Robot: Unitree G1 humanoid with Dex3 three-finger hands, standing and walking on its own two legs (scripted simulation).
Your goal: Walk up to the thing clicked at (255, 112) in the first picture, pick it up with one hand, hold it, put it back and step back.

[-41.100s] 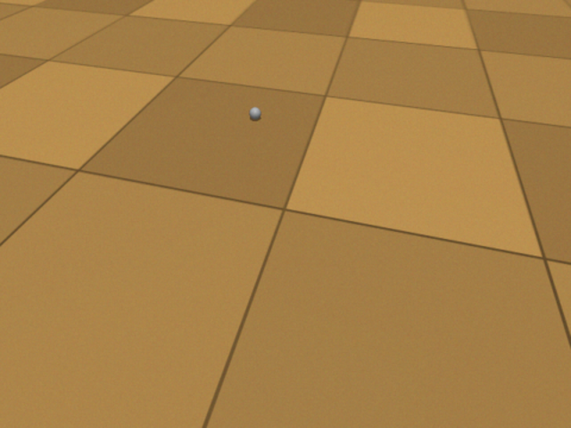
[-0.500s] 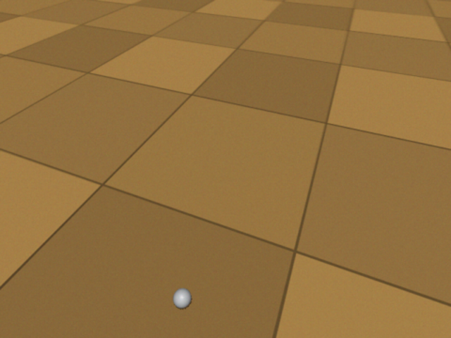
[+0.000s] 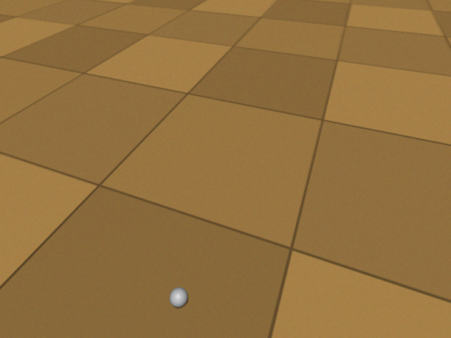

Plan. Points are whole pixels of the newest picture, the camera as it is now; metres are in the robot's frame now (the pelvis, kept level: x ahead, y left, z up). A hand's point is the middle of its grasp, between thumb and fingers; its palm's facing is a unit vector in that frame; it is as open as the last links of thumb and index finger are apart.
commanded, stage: stand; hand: left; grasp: from above
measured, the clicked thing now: (178, 297) +0.47 +0.26 -0.74
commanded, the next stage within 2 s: step back in 1.28 s
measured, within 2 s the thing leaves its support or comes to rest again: neither
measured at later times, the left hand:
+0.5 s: hand out of the picture +0.08 +0.23 -0.15, palm faces +0.01 -0.94 -0.33, open 7.4 cm
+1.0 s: hand out of the picture +0.08 +0.23 -0.15, palm faces -0.01 -0.94 -0.34, open 7.4 cm
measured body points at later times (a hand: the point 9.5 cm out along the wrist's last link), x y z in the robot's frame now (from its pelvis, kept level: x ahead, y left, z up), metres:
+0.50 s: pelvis +0.01 -0.01 +0.00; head +0.02 -0.02 +0.45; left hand +0.08 +0.28 -0.13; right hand +0.08 -0.30 -0.14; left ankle +0.02 +0.13 -0.75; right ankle +0.01 -0.13 -0.75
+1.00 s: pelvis +0.01 -0.02 +0.00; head +0.01 -0.02 +0.45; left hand +0.08 +0.28 -0.13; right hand +0.07 -0.31 -0.14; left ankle +0.02 +0.13 -0.75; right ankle +0.01 -0.13 -0.75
